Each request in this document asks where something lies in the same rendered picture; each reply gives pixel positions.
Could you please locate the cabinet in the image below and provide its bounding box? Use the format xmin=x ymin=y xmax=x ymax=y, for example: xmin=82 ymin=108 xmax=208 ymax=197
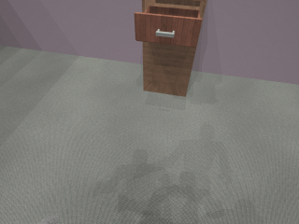
xmin=142 ymin=0 xmax=207 ymax=97

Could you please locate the handle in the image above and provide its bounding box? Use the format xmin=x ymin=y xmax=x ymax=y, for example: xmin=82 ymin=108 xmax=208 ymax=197
xmin=155 ymin=29 xmax=175 ymax=38

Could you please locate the drawer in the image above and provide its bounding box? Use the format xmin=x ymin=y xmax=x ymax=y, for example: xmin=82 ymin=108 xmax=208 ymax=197
xmin=134 ymin=6 xmax=202 ymax=48

